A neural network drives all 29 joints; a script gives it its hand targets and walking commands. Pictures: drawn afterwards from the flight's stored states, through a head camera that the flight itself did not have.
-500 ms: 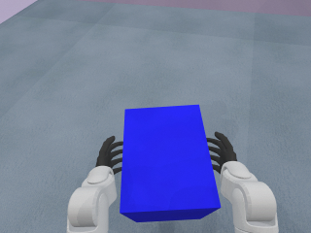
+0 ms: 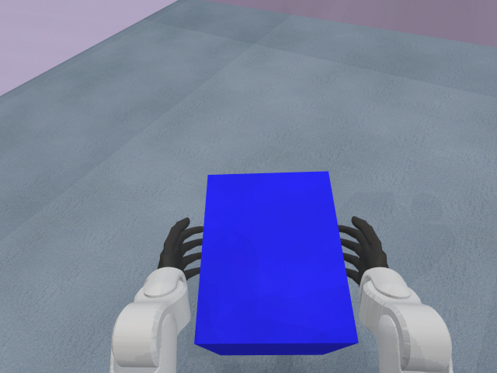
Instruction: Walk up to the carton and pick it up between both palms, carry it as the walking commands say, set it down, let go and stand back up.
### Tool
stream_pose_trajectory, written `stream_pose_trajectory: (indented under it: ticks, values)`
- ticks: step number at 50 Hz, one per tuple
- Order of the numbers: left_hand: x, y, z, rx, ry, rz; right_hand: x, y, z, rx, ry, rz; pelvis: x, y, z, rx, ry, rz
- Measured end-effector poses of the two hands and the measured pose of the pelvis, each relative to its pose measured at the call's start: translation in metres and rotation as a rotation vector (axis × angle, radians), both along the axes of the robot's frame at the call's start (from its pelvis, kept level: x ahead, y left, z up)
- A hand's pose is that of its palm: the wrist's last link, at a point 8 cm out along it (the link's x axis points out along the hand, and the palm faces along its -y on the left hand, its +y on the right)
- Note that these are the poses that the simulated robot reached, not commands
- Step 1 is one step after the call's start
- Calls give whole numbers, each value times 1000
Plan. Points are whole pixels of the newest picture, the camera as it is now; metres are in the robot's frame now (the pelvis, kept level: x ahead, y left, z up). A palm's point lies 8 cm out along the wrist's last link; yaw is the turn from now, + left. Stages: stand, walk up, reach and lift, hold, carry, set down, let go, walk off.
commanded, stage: carry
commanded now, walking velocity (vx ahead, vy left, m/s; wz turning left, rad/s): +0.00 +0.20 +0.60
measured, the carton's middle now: (269, 271) +0.28 -0.01 +0.01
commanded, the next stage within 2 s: none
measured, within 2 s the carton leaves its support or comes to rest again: neither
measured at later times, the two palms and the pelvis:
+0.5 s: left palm (23, 329) +0.20 +0.33 +0.06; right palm (208, 260) +0.28 +0.08 +0.06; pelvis +0.01 +0.13 +0.01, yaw +17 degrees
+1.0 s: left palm out of the picture +0.12 +0.47 +0.09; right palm (91, 281) +0.24 +0.23 +0.09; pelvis -0.03 +0.24 +0.01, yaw +28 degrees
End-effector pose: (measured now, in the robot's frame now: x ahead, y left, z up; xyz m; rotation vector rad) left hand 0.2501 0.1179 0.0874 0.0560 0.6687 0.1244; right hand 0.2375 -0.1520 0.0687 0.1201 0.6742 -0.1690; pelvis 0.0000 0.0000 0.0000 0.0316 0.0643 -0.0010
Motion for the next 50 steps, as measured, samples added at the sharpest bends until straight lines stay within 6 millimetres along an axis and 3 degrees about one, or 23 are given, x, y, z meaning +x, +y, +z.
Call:
stream_pose_trajectory:
  ticks: [7,11,14,18,23,26,31,38,43,47,50]
  values:
    - [-15,47,11,-9,47,125,21,48,19,-14,47,126,6,19,22,33,6,86]
    - [-14,81,25,-8,-4,166,34,82,32,-9,-6,165,6,43,26,44,10,140]
    - [-14,112,22,-17,-23,187,42,114,35,-21,-26,187,9,67,21,36,13,168]
    - [-17,162,0,-49,-25,222,47,166,21,-60,-28,226,14,106,0,-4,17,213]
    - [-44,205,-30,-95,118,326,44,215,-6,-106,114,333,10,127,5,-30,27,276]
    - [-57,221,-27,-67,123,376,44,235,-12,-67,121,373,4,137,7,-19,30,312]
    - [-62,244,-1,22,-3,425,49,263,-8,32,-5,415,-1,152,-1,1,26,375]
    - [-91,273,11,-28,37,487,38,298,19,-31,32,484,-2,173,23,36,0,435]
    - [-102,303,20,-43,-9,500,33,331,38,-52,-17,500,-14,197,26,31,12,463]
    - [-113,337,14,-35,-44,496,21,365,32,-47,-51,498,-25,228,11,-15,4,487]
    - [-132,354,2,-66,8,532,7,385,22,-88,-2,537,-34,240,12,-22,-3,493]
